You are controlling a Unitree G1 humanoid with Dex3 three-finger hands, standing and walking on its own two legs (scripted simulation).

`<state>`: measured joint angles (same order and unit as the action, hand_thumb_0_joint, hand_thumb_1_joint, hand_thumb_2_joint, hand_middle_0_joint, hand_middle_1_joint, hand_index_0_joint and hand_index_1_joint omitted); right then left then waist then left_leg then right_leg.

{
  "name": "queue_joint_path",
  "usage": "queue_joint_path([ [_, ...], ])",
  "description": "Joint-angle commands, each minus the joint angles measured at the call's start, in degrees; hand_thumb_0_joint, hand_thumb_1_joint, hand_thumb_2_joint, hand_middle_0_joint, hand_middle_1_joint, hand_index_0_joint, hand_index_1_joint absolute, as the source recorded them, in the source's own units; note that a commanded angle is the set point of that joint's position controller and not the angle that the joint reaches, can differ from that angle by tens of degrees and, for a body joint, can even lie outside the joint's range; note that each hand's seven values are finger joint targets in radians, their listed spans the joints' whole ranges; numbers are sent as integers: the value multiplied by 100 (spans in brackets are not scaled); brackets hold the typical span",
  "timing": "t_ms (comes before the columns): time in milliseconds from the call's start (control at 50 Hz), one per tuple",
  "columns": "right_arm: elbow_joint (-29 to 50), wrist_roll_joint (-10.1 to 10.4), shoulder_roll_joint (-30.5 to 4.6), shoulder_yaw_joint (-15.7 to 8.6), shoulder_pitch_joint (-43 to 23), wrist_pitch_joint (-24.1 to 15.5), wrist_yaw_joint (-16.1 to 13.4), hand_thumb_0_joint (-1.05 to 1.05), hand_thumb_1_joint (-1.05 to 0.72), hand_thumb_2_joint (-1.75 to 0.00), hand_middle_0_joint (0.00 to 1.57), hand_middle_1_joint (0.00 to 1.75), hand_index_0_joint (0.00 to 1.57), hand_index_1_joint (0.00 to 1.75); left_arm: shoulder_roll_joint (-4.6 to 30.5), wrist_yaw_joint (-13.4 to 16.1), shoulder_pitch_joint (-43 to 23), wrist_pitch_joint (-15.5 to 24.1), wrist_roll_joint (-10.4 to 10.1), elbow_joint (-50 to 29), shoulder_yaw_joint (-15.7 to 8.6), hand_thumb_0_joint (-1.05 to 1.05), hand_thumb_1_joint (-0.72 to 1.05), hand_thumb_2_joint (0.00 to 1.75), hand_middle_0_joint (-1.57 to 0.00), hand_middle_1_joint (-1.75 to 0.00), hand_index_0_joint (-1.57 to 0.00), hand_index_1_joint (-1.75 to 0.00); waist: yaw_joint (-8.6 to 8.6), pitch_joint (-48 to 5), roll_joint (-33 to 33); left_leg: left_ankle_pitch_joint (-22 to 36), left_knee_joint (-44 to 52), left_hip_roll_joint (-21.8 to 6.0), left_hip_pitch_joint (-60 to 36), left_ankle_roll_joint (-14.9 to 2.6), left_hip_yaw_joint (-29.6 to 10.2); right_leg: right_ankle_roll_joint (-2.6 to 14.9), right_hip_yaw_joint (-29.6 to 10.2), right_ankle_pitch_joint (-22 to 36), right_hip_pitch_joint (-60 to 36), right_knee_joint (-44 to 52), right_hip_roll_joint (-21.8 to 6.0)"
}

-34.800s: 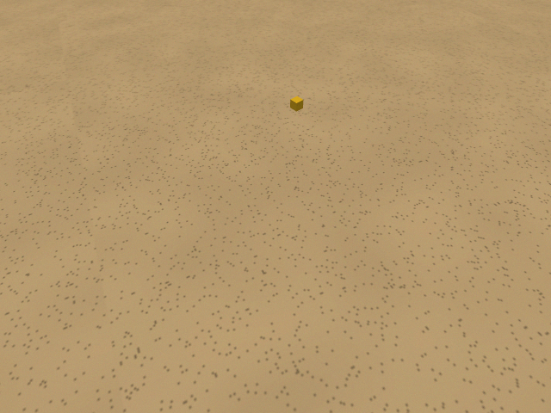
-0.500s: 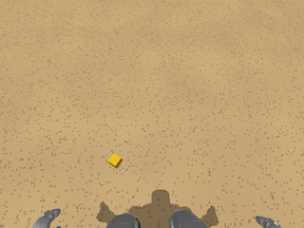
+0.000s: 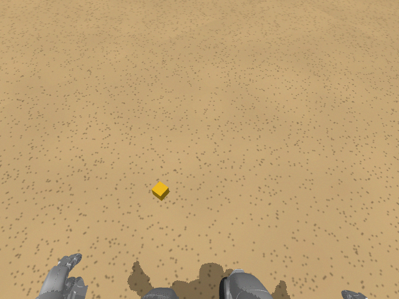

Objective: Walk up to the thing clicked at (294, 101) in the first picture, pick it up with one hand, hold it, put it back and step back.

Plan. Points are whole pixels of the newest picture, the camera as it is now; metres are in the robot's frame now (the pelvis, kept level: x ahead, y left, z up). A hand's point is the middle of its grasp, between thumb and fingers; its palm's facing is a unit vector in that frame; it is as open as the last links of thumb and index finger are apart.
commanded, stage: step back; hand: left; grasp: from above
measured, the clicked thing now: (160, 190) +0.63 +0.22 -0.72
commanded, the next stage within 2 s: none
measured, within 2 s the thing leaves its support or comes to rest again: neither
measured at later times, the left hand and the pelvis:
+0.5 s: hand out of the picture -0.09 +0.22 -0.12, palm faces -0.05 -0.90 -0.43, open 7.4 cm; pelvis -0.16 -0.05 +0.01, yaw -5 degrees
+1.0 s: hand out of the picture -0.23 +0.21 -0.14, palm faces +0.05 -0.93 -0.37, open 7.4 cm; pelvis -0.33 -0.06 +0.01, yaw +2 degrees
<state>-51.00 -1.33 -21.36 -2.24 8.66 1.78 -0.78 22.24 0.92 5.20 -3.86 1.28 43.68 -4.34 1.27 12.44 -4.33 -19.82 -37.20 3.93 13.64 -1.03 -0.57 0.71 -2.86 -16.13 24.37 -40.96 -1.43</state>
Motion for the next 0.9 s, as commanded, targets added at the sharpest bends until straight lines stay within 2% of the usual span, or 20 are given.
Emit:
queue_joint_path([
  [0,564,-106,-2113,-581,-146,-206,-42,0,-90,-90,20,30,20,30,1252,112,-148,111,48,-426,-403,0,90,90,-20,-30,-20,-30,-349,-1004,1653,1170,2218,-2848,962,-1683,-3253,-1,-927,-1918,23,-2853,621],
  [60,704,-115,-1386,-369,-638,-230,-72,0,-90,-90,20,30,20,30,1097,30,631,102,-88,-70,-412,0,90,90,-20,-30,-20,-30,215,-981,1041,2064,1709,-1644,279,-932,-1287,49,-985,-1022,461,-3291,890],
  [220,687,-11,-1409,-463,199,-171,-98,0,-90,-90,20,30,20,30,957,21,536,203,-12,-147,-325,0,90,90,-20,-30,-20,-30,-373,-1548,1442,2874,1066,-1840,-1292,-1379,-1186,-385,-493,-1422,369,-1557,514],
  [300,853,-55,-1614,-507,-142,-53,-50,0,-90,-90,20,30,20,30,977,-35,1046,225,-12,157,-335,0,90,90,-20,-30,-20,-30,-202,-1680,1735,1921,949,-1759,-443,-1093,-1089,-206,66,-982,-761,203,269],
  [340,887,9,-1681,-524,-419,33,-44,0,-90,-90,20,30,20,30,951,-62,1688,234,10,486,-372,0,90,90,-20,-30,-20,-30,125,-1831,1642,1450,699,-1653,176,-838,-989,-20,301,-35,-1672,1488,243],
  [360,897,60,-1508,-469,-439,59,-30,0,-90,-90,20,30,20,30,1104,-56,1683,259,80,499,-410,0,90,90,-20,-30,-20,-30,153,-1709,1212,829,334,-1306,699,-529,-910,114,-99,33,-1792,1671,107],
  [380,1005,111,-1165,-391,-454,60,-39,0,-90,-90,20,30,20,30,1574,-64,1574,282,180,381,-533,0,90,90,-20,-30,-20,-30,166,-1361,-222,-462,-701,-337,1884,-110,-714,453,-1927,-536,-1650,2061,-915],
  [400,1056,115,-1131,-431,-624,62,-153,0,-90,-90,20,30,20,30,2271,-70,921,231,167,57,-666,0,90,90,-20,-30,-20,-30,335,-978,-1390,-1486,-2143,240,1628,160,-554,1412,-3179,-1192,88,2793,-2116],
  [420,925,87,-1471,-559,-470,84,-177,0,-90,-90,20,30,20,30,2308,-20,304,259,145,-162,-658,0,90,90,-20,-30,-20,-30,147,-447,-1397,-1374,-3127,-111,1149,185,-1027,1671,-3650,-1764,1258,3222,-2464],
  [440,756,100,-1582,-538,-227,83,-119,0,-90,-90,20,30,20,30,1964,-2,-22,280,160,-276,-558,0,90,90,-20,-30,-20,-30,-70,-362,-980,-1028,-3294,-46,1032,127,-1133,1447,-2891,-1550,1217,3029,-2118],
  [480,454,149,-1297,-434,312,35,-90,0,-90,-90,20,30,20,30,1326,23,-468,311,120,-301,-448,0,90,90,-20,-30,-20,-30,-446,-587,-328,-418,-3291,398,1446,123,-1048,784,-977,324,66,2055,-1003],
  [500,443,135,-1142,-360,369,1,-114,0,-90,-90,20,30,20,30,1237,23,-304,303,123,-257,-463,0,90,90,-20,-30,-20,-30,-350,-789,-448,-384,-3299,418,1468,151,-927,671,-711,673,-260,1898,-793],
  [580,555,94,-1004,-236,213,-93,-162,0,-90,-90,20,30,20,30,1056,93,636,296,136,-199,-421,0,90,90,-20,-30,-20,-30,207,-1301,-558,-826,-2263,259,2060,314,-649,898,-748,2333,-2251,1295,-947],
  [660,600,21,-1045,-280,288,-123,-162,0,-90,-90,20,30,20,30,1193,171,724,219,99,-301,-436,0,90,90,-20,-30,-20,-30,291,-1666,-797,-1075,-802,-197,1444,244,-394,1167,-1167,3052,-2605,1057,-1497],
  [740,179,8,-1124,-385,1197,-68,-92,0,-90,-90,20,30,20,30,1357,114,85,126,-13,-459,-364,0,90,90,-20,-30,-20,-30,-192,-1967,-543,178,823,-169,-48,-8,160,817,-917,1897,-1624,841,-1355],
  [760,169,-25,-1280,-443,1161,-48,-88,0,-90,-90,20,30,20,30,1277,98,91,99,-21,-471,-288,0,90,90,-20,-30,-20,-30,-255,-1830,-260,640,1151,-320,-251,-161,-171,560,-851,1248,-1046,692,-1144],
  [800,410,-144,-2020,-564,564,-5,-8,0,-90,-90,20,30,20,30,1023,107,-126,118,-75,-518,-243,0,90,90,-20,-30,-20,-30,-208,-1435,1805,914,1884,-2206,-25,-1187,-2594,40,467,-1476,373,-985,334],
  [820,546,-157,-2323,-635,268,-26,0,0,-90,-90,20,30,20,30,1224,151,-421,112,-11,-514,-378,0,90,90,-20,-30,-20,-30,-451,-1215,2086,847,2263,-2847,1101,-1882,-3373,-56,-215,-2179,-30,-2402,384],
  [840,603,-179,-2062,-574,-104,-75,-40,0,-90,-90,20,30,20,30,1334,129,-252,106,5,-368,-407,0,90,90,-20,-30,-20,-30,-215,-941,1559,1007,2145,-2761,1489,-1797,-3023,-19,-590,-2020,-246,-2988,366],
  [880,712,-246,-1512,-381,-442,-77,-67,0,-90,-90,20,30,20,30,1102,78,201,83,-95,-51,-376,0,90,90,-20,-30,-20,-30,83,-999,1036,1903,1695,-1853,1082,-1290,-1531,49,-688,-1404,-59,-3391,711],
])
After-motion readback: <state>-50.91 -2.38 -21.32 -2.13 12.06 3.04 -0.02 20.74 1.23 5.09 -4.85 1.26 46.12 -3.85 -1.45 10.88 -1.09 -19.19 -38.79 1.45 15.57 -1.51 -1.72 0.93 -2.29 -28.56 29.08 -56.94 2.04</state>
